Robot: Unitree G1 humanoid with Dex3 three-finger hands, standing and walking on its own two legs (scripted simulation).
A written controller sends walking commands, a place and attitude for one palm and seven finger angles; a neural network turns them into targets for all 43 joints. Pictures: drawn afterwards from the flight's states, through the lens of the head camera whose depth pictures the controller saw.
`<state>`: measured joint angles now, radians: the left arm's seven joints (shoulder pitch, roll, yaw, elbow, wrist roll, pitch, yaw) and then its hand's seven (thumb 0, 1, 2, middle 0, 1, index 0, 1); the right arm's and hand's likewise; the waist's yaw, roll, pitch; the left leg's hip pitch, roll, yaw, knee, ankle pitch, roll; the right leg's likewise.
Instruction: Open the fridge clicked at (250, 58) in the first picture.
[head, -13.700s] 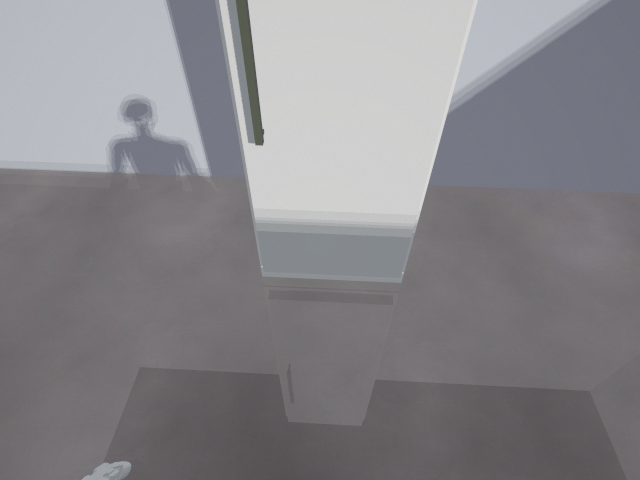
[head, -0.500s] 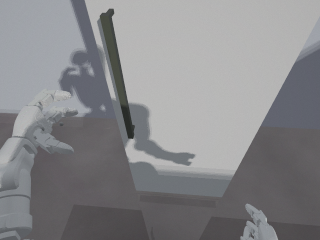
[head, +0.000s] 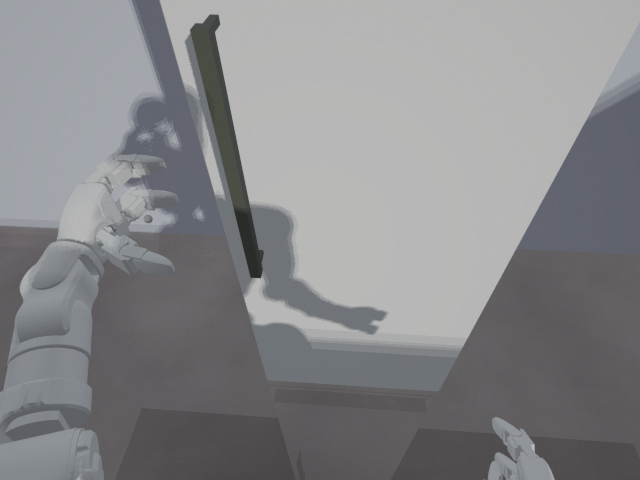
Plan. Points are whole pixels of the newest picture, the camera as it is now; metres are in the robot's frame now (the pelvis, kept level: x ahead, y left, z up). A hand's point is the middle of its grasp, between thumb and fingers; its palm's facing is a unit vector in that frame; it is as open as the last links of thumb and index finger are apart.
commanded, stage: move the hooked fingers beside the handle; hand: left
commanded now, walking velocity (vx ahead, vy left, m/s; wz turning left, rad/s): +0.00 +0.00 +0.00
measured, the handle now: (239, 176) +0.49 +0.15 +0.13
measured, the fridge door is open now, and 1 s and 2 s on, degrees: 0 0 0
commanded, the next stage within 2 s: feel for the door with the fingertips in 1.32 s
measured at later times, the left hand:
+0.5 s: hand (179, 196) +0.42 +0.21 +0.15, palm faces -0.03 -1.00 +0.00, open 14.0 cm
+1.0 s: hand (173, 198) +0.42 +0.22 +0.15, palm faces -0.01 -1.00 +0.00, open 14.0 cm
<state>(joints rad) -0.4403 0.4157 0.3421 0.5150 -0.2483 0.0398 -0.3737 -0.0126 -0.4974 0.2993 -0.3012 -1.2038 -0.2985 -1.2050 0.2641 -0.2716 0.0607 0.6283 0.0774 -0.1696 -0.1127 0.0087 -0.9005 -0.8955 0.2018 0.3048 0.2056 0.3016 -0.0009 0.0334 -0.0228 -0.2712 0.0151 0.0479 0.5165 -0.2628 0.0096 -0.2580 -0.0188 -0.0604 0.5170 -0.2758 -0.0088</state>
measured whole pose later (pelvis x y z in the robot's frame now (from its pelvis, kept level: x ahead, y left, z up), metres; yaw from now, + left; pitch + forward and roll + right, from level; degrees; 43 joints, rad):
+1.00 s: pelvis +0.00 +0.00 -0.01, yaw -1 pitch +4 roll +0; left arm -0.63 0.43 0.33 0.78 -0.22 -0.08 -0.34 -0.01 -0.50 0.30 -0.30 -1.20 -0.30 -1.20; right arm 0.33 -0.28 0.04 0.64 0.07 -0.09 -0.09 0.01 -0.90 -0.90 0.20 0.30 0.21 0.30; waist -0.03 0.02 -0.04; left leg -0.37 0.02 0.05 0.58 -0.29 0.01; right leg -0.35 -0.01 -0.05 0.56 -0.29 -0.01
